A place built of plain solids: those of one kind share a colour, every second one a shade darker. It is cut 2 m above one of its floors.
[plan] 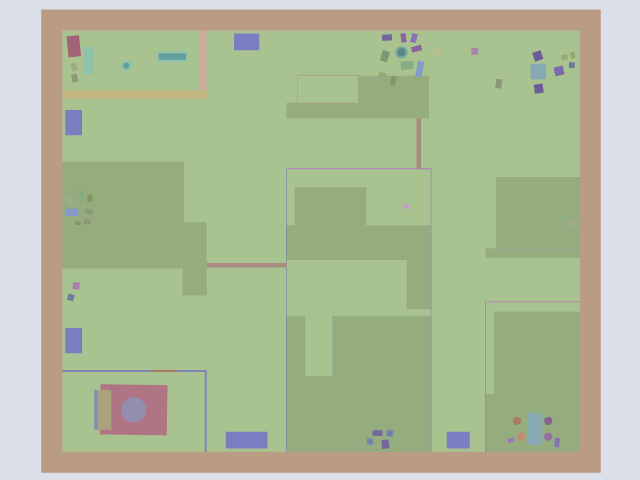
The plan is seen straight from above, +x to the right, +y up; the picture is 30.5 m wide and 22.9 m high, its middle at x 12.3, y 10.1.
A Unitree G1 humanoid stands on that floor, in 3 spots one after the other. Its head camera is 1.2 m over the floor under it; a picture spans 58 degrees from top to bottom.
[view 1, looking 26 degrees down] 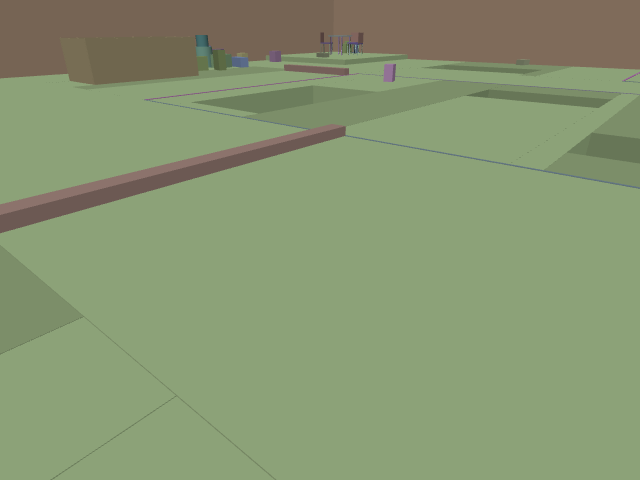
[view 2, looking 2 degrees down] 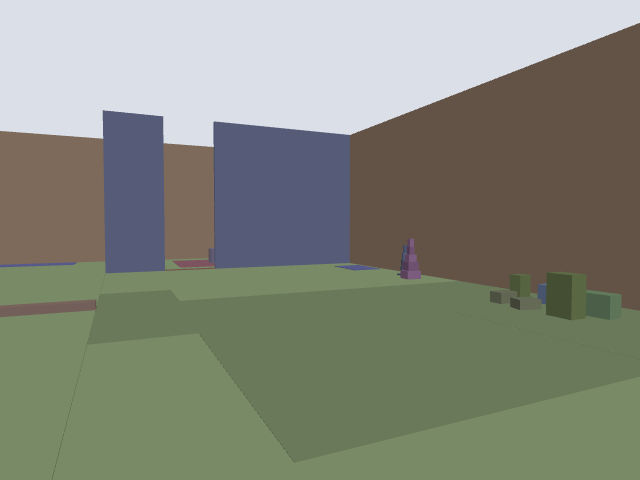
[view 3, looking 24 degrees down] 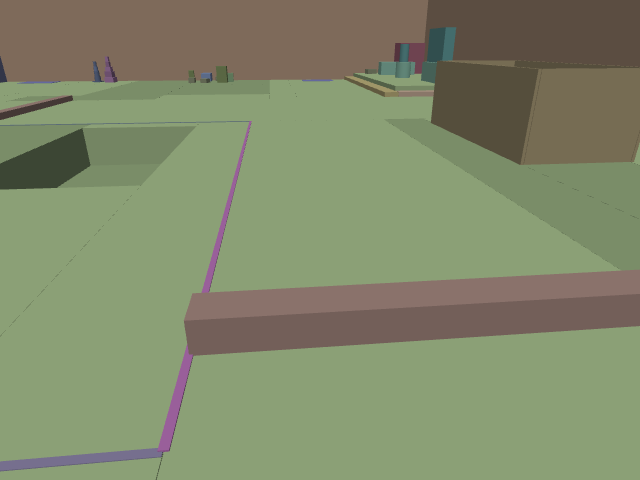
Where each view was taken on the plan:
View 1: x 6.34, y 5.55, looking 40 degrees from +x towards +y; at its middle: floor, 2.73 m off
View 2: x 6.60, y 15.83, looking -115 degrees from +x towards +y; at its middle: part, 13.17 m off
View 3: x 18.65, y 13.90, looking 174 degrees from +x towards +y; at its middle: floor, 2.95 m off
